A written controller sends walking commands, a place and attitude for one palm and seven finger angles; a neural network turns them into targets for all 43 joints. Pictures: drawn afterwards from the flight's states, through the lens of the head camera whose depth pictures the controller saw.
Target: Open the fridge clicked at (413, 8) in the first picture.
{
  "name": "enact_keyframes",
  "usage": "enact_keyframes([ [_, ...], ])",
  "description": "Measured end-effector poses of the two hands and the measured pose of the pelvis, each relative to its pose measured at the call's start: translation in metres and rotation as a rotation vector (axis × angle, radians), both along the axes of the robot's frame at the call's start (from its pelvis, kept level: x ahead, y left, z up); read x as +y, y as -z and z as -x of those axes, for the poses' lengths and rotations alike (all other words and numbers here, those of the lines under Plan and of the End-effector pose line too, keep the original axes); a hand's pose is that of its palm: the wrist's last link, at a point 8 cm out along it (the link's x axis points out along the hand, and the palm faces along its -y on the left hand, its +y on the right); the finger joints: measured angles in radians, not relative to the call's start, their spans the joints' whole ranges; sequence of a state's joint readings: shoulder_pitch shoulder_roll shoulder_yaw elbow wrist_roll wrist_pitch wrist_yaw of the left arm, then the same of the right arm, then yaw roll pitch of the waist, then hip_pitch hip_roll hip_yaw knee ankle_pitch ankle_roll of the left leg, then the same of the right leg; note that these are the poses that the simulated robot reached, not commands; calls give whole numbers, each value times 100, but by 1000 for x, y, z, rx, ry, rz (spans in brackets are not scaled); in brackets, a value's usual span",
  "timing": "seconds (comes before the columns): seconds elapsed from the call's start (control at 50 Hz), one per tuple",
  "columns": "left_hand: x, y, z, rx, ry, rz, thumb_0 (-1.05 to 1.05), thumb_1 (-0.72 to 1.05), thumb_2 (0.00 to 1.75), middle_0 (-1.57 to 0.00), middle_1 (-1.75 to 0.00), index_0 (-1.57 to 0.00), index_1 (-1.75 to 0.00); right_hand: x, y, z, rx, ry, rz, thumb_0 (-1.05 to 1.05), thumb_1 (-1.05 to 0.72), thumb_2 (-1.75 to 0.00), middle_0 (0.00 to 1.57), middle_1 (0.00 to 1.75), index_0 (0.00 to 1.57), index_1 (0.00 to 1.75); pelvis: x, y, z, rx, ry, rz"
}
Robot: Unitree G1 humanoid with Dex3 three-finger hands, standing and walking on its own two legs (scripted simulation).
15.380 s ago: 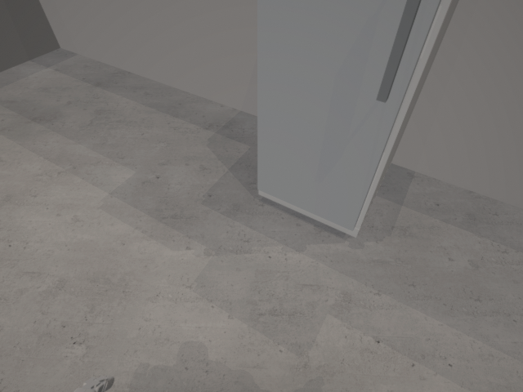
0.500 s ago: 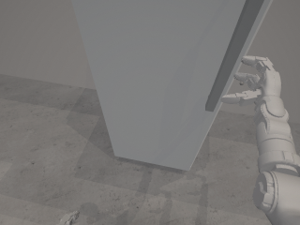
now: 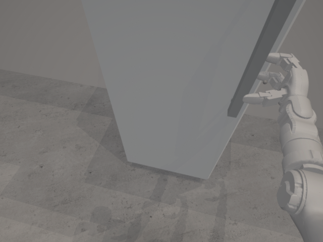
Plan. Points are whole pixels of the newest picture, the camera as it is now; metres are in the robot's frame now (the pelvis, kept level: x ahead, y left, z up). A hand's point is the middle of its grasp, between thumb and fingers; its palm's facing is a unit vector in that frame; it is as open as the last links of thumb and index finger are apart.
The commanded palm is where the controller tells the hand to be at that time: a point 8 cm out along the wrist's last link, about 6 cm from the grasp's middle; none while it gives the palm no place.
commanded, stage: slide the fingers in behind the handle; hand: right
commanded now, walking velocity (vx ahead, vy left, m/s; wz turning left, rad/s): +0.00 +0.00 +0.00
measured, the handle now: (263, 39) +0.53 -0.14 +0.24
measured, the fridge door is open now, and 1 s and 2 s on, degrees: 0 0 0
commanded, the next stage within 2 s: grip the handle and tug to test in 1.70 s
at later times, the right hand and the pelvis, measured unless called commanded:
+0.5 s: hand (261, 85) +0.46 -0.16 +0.16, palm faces +0.10 +0.99 +0.00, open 14.0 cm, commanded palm +0.44 -0.20 +0.16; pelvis +0.00 +0.00 +0.00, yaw +0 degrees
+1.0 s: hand (245, 79) +0.48 -0.12 +0.16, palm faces +0.08 +1.00 +0.01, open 14.0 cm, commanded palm +0.45 -0.18 +0.16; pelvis +0.00 +0.01 +0.00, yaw +0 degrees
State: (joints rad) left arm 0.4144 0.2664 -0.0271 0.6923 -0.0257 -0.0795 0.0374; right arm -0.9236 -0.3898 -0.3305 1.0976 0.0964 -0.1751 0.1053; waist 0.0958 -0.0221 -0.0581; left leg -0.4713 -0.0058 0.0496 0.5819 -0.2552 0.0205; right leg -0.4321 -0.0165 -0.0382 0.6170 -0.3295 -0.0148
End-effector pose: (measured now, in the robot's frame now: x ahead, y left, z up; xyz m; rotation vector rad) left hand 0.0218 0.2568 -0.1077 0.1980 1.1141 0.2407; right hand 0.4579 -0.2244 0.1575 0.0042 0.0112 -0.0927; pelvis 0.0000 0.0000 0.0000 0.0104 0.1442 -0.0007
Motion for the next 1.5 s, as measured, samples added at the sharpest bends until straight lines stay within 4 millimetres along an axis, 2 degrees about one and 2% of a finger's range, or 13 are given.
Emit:
enact_keyframes([
  [0.1,-3,1,-2,-10,0,11,1,90,90,-20,-30,-20,-30,5,-3,2,-23,-9,2,-1,50,-30,33,122,33,123,-2,0,-1,-4,-3,0],
  [0.24,-6,0,-19,-55,10,23,1,90,90,-20,-30,-20,-30,17,-4,4,-23,-19,-17,-1,50,-30,30,120,31,121,-2,-1,-3,-11,-10,2],
  [0.46,-4,-7,-53,-133,47,21,1,90,90,-20,-30,-20,-30,14,-3,19,-26,14,0,-1,50,-30,30,120,30,120,2,-3,-4,-34,-5,3],
  [0.6,-3,-8,-63,-149,71,15,1,90,90,-20,-30,-20,-30,21,-8,20,-9,-6,-7,-1,50,-30,29,120,30,120,3,-3,-2,-41,11,3],
  [0.72,-3,-6,-59,-142,71,17,1,90,90,-20,-30,-20,-30,31,-5,14,7,-10,-12,-1,50,-30,29,120,30,120,4,-2,1,-33,11,6],
  [0.94,-2,2,-26,-59,24,30,1,90,90,-20,-30,-20,-30,43,-3,4,-19,-13,2,-1,50,-30,29,120,30,120,5,-2,-1,-19,-3,8],
  [1.06,0,3,-17,-35,5,33,1,90,90,-20,-30,-20,-30,51,-2,1,-1,-14,-9,-1,50,-30,29,120,30,120,6,-2,-3,-19,-7,8],
  [1.18,1,2,-20,-44,8,32,1,90,90,-20,-30,-20,-30,58,0,1,1,-11,-8,-1,50,-30,30,120,30,120,6,-3,-3,-21,-8,8],
  [1.5,1,0,-39,-81,33,33,1,90,90,-20,-30,-20,-30,59,-2,2,-1,-3,2,-1,50,-30,30,120,30,120,7,-3,-5,-18,-1,8],
])
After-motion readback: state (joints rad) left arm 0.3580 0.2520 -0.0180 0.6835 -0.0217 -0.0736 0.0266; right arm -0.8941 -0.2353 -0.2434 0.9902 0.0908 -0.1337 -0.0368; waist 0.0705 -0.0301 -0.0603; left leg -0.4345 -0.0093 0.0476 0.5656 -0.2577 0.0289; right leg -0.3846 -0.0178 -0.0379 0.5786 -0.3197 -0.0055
